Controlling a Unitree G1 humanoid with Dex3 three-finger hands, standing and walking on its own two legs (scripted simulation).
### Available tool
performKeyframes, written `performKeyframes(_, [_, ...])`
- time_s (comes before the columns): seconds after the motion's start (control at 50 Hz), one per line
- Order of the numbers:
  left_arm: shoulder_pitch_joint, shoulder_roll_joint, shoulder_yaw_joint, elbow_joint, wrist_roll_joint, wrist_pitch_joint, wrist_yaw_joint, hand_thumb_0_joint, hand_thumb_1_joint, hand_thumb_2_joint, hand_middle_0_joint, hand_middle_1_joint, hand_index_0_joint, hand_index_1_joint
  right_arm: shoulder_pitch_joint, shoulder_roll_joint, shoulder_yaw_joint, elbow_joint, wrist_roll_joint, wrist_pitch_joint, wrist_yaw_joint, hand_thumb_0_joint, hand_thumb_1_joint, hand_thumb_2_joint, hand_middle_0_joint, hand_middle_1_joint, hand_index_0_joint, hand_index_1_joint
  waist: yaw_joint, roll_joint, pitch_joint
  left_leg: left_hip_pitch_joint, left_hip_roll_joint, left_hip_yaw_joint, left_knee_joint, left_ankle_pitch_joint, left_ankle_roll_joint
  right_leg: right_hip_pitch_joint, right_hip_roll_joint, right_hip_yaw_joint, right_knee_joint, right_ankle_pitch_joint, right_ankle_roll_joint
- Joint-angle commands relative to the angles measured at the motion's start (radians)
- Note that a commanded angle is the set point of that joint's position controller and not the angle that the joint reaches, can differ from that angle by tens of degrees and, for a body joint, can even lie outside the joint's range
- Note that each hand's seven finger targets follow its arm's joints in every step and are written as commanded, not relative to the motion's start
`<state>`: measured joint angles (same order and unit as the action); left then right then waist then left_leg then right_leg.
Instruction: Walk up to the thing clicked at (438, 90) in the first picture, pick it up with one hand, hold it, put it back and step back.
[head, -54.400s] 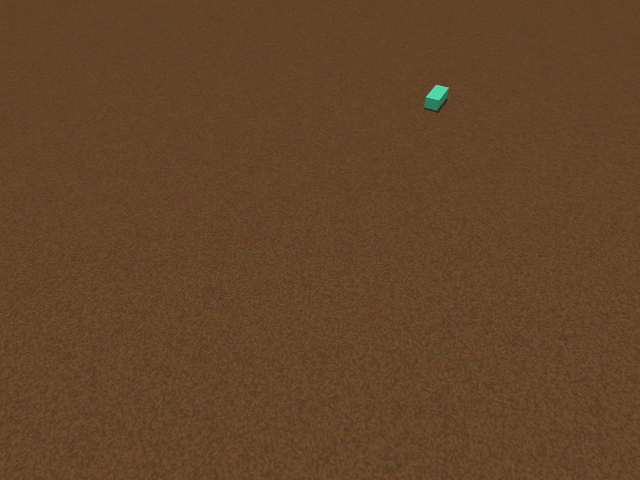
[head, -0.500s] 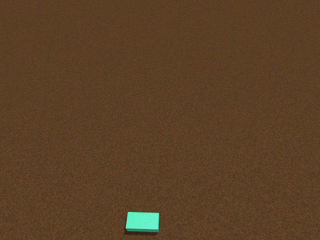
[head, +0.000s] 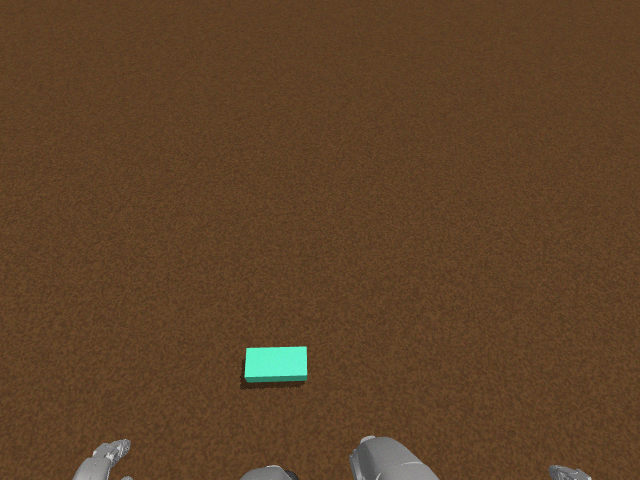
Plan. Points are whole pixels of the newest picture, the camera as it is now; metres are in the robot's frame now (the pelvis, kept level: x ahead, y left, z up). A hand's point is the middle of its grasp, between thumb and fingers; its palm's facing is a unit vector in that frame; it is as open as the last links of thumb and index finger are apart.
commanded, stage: step back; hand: left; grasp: from above
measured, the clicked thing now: (276, 364) +0.44 +0.12 -0.73
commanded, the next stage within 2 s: none
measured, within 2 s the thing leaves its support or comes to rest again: neither
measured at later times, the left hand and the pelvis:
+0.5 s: hand out of the picture -0.01 +0.24 -0.14, palm faces -0.03 -0.92 -0.40, open 7.4 cm; pelvis -0.13 -0.02 -0.01, yaw -1 degrees
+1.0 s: hand out of the picture -0.20 +0.21 -0.15, palm faces -0.07 -0.91 -0.41, open 7.4 cm; pelvis -0.30 -0.06 -0.01, yaw -4 degrees
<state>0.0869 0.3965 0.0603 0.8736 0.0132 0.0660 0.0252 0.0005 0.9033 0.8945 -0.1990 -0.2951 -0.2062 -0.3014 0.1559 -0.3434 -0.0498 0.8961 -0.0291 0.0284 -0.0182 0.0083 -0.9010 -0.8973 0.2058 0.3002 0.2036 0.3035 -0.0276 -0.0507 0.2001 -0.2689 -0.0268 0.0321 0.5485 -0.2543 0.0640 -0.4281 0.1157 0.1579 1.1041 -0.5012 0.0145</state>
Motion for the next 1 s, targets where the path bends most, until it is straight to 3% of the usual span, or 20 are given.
performKeyframes(0.0, [0.02, 0.169, 0.061, -0.096, 0.007, -0.026, 0.004, 0.0, 0.9, 0.9, -0.2, -0.3, -0.2, -0.3, 0.056, -0.274, -0.078, -0.083, 0.006, -0.026, -0.023, 0.0, -0.9, -0.9, 0.2, 0.3, 0.2, 0.3, -0.024, 0.146, -0.247, 0.304, 0.307, -0.279, -0.063, 0.603, 0.19, -0.077, -0.042, -0.004, -0.093, -0.031, 0.009])
performKeyframes(0.06, [0.063, 0.162, 0.067, -0.097, 0.007, -0.03, -0.003, 0.0, 0.9, 0.9, -0.2, -0.3, -0.2, -0.3, 0.034, -0.292, -0.079, -0.102, 0.006, -0.027, -0.02, 0.0, -0.9, -0.9, 0.2, 0.3, 0.2, 0.3, -0.011, 0.162, -0.264, 0.248, 0.332, -0.294, -0.071, 0.502, 0.203, -0.003, -0.075, -0.041, -0.197, -0.018, 0.002])
performKeyframes(0.18, [0.229, 0.157, 0.076, -0.04, 0.021, -0.043, -0.017, 0.0, 0.9, 0.9, -0.2, -0.3, -0.2, -0.3, -0.054, -0.296, -0.068, -0.123, 0.019, -0.011, -0.005, 0.0, -0.9, -0.9, 0.2, 0.3, 0.2, 0.3, 0.06, 0.15, -0.288, -0.005, 0.252, -0.217, -0.016, 0.179, 0.07, 0.293, -0.102, -0.115, -0.628, 0.262, -0.065])
performKeyframes(0.2, [0.224, 0.208, 0.092, -0.05, 0.03, -0.047, -0.016, 0.0, 0.9, 0.9, -0.2, -0.3, -0.2, -0.3, -0.045, -0.266, -0.06, -0.124, 0.025, -0.009, -0.003, 0.0, -0.9, -0.9, 0.2, 0.3, 0.2, 0.3, 0.056, 0.035, -0.273, -0.137, 0.18, -0.181, 0.059, 0.042, 0.01, 0.326, -0.208, 0.06, -0.674, 0.256, -0.114])
performKeyframes(0.22, [0.165, 0.293, 0.108, -0.075, 0.019, -0.043, -0.021, 0.0, 0.9, 0.9, -0.2, -0.3, -0.2, -0.3, -0.096, -0.229, -0.057, -0.131, 0.031, -0.008, -0.005, 0.0, -0.9, -0.9, 0.2, 0.3, 0.2, 0.3, 0.073, -0.183, -0.191, -0.194, -0.023, -0.064, 0.264, -0.214, -0.056, 0.164, -0.39, 0.309, -0.792, 0.237, -0.262])
performKeyframes(0.24, [0.079, 0.331, 0.114, -0.126, 0.034, -0.05, -0.019, 0.0, 0.9, 0.9, -0.2, -0.3, -0.2, -0.3, -0.074, -0.246, -0.066, -0.116, 0.027, 0.0, -0.008, 0.0, -0.9, -0.9, 0.2, 0.3, 0.2, 0.3, 0.07, -0.228, -0.148, -0.135, -0.061, -0.108, 0.529, -0.361, -0.075, 0.013, -0.523, 0.427, -0.845, 0.264, -0.353])
performKeyframes(0.3, [-0.035, 0.224, 0.085, -0.163, 0.019, -0.057, 0.0, 0.0, 0.9, 0.9, -0.2, -0.3, -0.2, -0.3, 0.031, -0.238, -0.055, -0.07, 0.039, -0.002, -0.006, 0.0, -0.9, -0.9, 0.2, 0.3, 0.2, 0.3, -0.002, -0.069, -0.134, -0.151, -0.095, -0.188, 0.675, -0.245, -0.069, 0.051, -0.367, 0.135, -0.732, 0.544, -0.255])
performKeyframes(0.34, [-0.029, 0.219, 0.088, -0.179, 0.027, -0.055, 0.003, 0.0, 0.9, 0.9, -0.2, -0.3, -0.2, -0.3, 0.065, -0.242, -0.045, -0.075, 0.04, -0.013, -0.01, 0.0, -0.9, -0.9, 0.2, 0.3, 0.2, 0.3, 0.015, -0.105, -0.182, -0.148, -0.071, -0.162, 0.608, -0.241, -0.077, 0.146, -0.324, 0.072, -0.677, 0.6, -0.232])
performKeyframes(0.44, [0.089, 0.205, 0.08, -0.177, 0.024, -0.037, 0.001, 0.0, 0.9, 0.9, -0.2, -0.3, -0.2, -0.3, 0.045, -0.212, -0.036, -0.099, 0.023, -0.023, -0.012, 0.0, -0.9, -0.9, 0.2, 0.3, 0.2, 0.3, 0.068, -0.139, -0.249, -0.139, -0.004, -0.071, 0.134, -0.25, -0.071, 0.392, -0.331, 0.086, -0.579, 0.703, -0.218])
performKeyframes(0.5, [0.081, 0.183, 0.062, -0.197, 0.004, -0.015, -0.01, 0.0, 0.9, 0.9, -0.2, -0.3, -0.2, -0.3, 0.105, -0.234, -0.06, -0.077, -0.003, -0.039, -0.011, 0.0, -0.9, -0.9, 0.2, 0.3, 0.2, 0.3, 0.035, -0.039, -0.274, 0.107, 0.046, -0.1, -0.207, 0.145, -0.045, 0.219, -0.256, 0.025, -0.437, 0.558, -0.118])
performKeyframes(0.52, [0.112, 0.148, 0.054, -0.201, 0.002, -0.012, -0.014, 0.0, 0.9, 0.9, -0.2, -0.3, -0.2, -0.3, 0.086, -0.323, -0.085, -0.089, -0.019, -0.042, -0.009, 0.0, -0.9, -0.9, 0.2, 0.3, 0.2, 0.3, 0.046, 0.157, -0.275, 0.217, 0.247, -0.368, -0.212, 0.228, 0.026, 0.005, -0.142, -0.041, -0.332, 0.28, -0.065])
performKeyframes(0.54, [0.038, 0.179, 0.07, -0.214, 0.003, -0.015, -0.002, 0.0, 0.9, 0.9, -0.2, -0.3, -0.2, -0.3, 0.045, -0.421, -0.099, -0.112, -0.006, -0.035, 0.002, 0.0, -0.9, -0.9, 0.2, 0.3, 0.2, 0.3, -0.005, 0.301, -0.246, 0.053, 0.43, -0.526, -0.22, 0.373, 0.195, -0.012, -0.034, -0.077, -0.136, -0.118, -0.027])
performKeyframes(0.56, [-0.017, 0.199, 0.08, -0.204, 0.018, -0.015, 0.006, 0.0, 0.9, 0.9, -0.2, -0.3, -0.2, -0.3, 0.035, -0.411, -0.104, -0.114, -0.008, -0.042, -0.003, 0.0, -0.9, -0.9, 0.2, 0.3, 0.2, 0.3, -0.031, 0.256, -0.199, -0.043, 0.47, -0.58, -0.23, 0.37, 0.257, 0.002, -0.037, 0.03, 0.039, -0.144, -0.027])
performKeyframes(0.62, [0.095, 0.183, 0.084, -0.155, -0.006, -0.014, -0.002, 0.0, 0.9, 0.9, -0.2, -0.3, -0.2, -0.3, -0.048, -0.304, -0.066, -0.128, -0.004, -0.045, -0.018, 0.0, -0.9, -0.9, 0.2, 0.3, 0.2, 0.3, 0.06, 0.167, -0.201, 0.048, 0.298, -0.281, -0.117, 0.503, 0.16, -0.06, -0.016, 0.046, 0.169, -0.015, -0.035])
performKeyframes(0.74, [0.074, 0.167, 0.084, -0.167, 0.01, -0.025, -0.013, 0.0, 0.9, 0.9, -0.2, -0.3, -0.2, -0.3, 0.05, -0.3, -0.076, -0.141, -0.002, -0.037, -0.021, 0.0, -0.9, -0.9, 0.2, 0.3, 0.2, 0.3, -0.011, 0.199, -0.236, 0.215, 0.298, -0.271, -0.052, 0.502, 0.203, -0.072, -0.05, -0.02, -0.076, -0.04, 0.022])
performKeyframes(0.86, [0.233, 0.152, 0.081, -0.067, 0.017, -0.043, -0.02, 0.0, 0.9, 0.9, -0.2, -0.3, -0.2, -0.3, -0.035, -0.32, -0.071, -0.17, 0.011, -0.005, -0.012, 0.0, -0.9, -0.9, 0.2, 0.3, 0.2, 0.3, 0.06, 0.237, -0.302, -0.004, 0.21, -0.197, 0.064, 0.273, 0.08, 0.297, -0.081, -0.168, -0.694, 0.269, -0.037])
performKeyframes(0.88, [0.227, 0.211, 0.098, -0.074, 0.033, -0.048, -0.021, 0.0, 0.9, 0.9, -0.2, -0.3, -0.2, -0.3, -0.024, -0.272, -0.058, -0.175, 0.019, -0.001, -0.009, 0.0, -0.9, -0.9, 0.2, 0.3, 0.2, 0.3, 0.058, 0.115, -0.268, -0.183, 0.124, -0.192, 0.144, 0.083, 0.013, 0.35, -0.166, 0.0, -0.686, 0.244, -0.065])
performKeyframes(0.9, [0.186, 0.333, 0.125, -0.103, 0.028, -0.045, -0.022, 0.0, 0.9, 0.9, -0.2, -0.3, -0.2, -0.3, -0.072, -0.216, -0.049, -0.206, 0.031, -0.005, -0.02, 0.0, -0.9, -0.9, 0.2, 0.3, 0.2, 0.3, 0.081, -0.212, -0.215, -0.316, -0.073, -0.115, 0.346, -0.259, -0.047, 0.223, -0.401, 0.312, -0.788, 0.244, -0.2])
performKeyframes(0.92, [0.117, 0.393, 0.131, -0.139, 0.035, -0.045, -0.02, 0.0, 0.9, 0.9, -0.2, -0.3, -0.2, -0.3, -0.077, -0.264, -0.069, -0.19, 0.023, 0.003, -0.031, 0.0, -0.9, -0.9, 0.2, 0.3, 0.2, 0.3, 0.102, -0.259, -0.167, -0.227, -0.058, -0.183, 0.599, -0.383, -0.072, -0.017, -0.555, 0.482, -0.85, 0.218, -0.331])
performKeyframes(0.98, [-0.04, 0.238, 0.092, -0.168, 0.029, -0.053, -0.006, 0.0, 0.9, 0.9, -0.2, -0.3, -0.2, -0.3, 0.047, -0.251, -0.055, -0.118, 0.038, -0.002, -0.024, 0.0, -0.9, -0.9, 0.2, 0.3, 0.2, 0.3, -0.007, -0.076, -0.157, -0.222, -0.086, -0.211, 0.689, -0.223, -0.061, 0.058, -0.346, 0.095, -0.687, 0.464, -0.207])
